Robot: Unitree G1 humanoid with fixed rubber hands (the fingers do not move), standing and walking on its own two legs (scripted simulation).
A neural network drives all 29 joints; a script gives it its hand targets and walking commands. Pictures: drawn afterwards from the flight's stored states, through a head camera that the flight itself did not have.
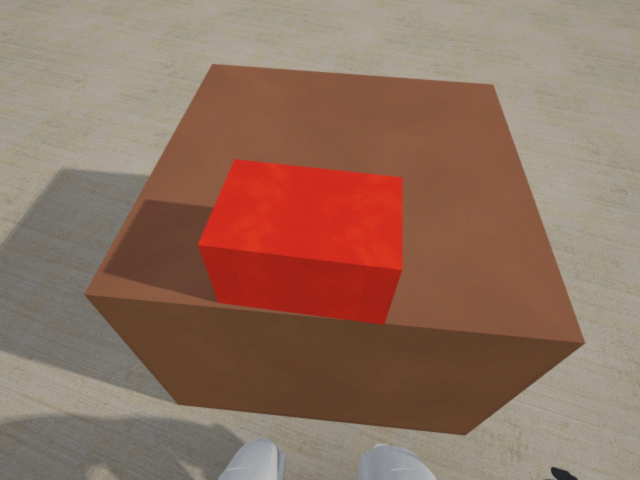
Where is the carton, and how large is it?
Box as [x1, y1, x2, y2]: [198, 159, 401, 324]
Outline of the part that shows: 234,159 198,243 218,302 383,324 401,271 401,177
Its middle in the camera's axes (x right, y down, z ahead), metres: -0.02 +0.00 +0.64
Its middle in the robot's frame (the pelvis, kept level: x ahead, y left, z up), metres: +0.47 +0.02 -0.02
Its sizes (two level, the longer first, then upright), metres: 0.276 0.183 0.155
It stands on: a pedestal, 0.61 m high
